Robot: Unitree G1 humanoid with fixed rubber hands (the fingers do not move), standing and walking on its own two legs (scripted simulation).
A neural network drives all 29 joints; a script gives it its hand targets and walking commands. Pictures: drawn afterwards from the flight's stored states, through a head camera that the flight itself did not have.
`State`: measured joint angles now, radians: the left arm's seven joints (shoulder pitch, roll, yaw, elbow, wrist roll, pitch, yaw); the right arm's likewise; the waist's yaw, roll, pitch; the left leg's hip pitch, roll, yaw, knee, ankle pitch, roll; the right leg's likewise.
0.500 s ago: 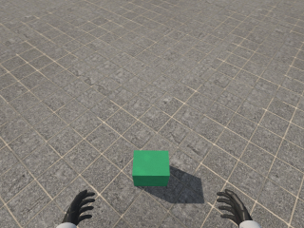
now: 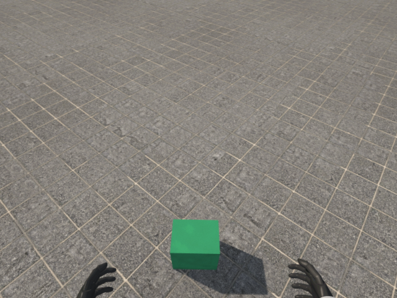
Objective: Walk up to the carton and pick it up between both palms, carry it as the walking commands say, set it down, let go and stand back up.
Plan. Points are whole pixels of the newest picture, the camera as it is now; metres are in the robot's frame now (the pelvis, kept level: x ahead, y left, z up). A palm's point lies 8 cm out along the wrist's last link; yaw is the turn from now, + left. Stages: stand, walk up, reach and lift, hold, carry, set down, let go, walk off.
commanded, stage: stand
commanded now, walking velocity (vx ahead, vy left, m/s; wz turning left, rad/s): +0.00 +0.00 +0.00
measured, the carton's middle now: (195, 245) +0.49 +0.01 -0.67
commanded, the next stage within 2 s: none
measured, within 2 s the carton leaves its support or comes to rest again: neither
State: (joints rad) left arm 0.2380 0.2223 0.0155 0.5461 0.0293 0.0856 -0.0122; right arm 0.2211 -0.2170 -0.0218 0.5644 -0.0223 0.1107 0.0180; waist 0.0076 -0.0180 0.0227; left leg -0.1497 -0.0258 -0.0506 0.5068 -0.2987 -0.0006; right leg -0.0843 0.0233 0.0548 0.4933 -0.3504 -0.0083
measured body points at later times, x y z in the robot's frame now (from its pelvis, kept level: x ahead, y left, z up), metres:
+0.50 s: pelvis -0.04 +0.00 +0.00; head -0.12 +0.01 +0.44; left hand +0.02 +0.29 -0.11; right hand +0.05 -0.28 -0.10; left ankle -0.01 +0.12 -0.74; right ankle -0.05 -0.12 -0.74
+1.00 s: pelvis -0.07 +0.00 +0.00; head -0.13 +0.01 +0.45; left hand -0.05 +0.29 -0.14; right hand -0.03 -0.29 -0.13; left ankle -0.01 +0.12 -0.74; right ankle -0.05 -0.12 -0.74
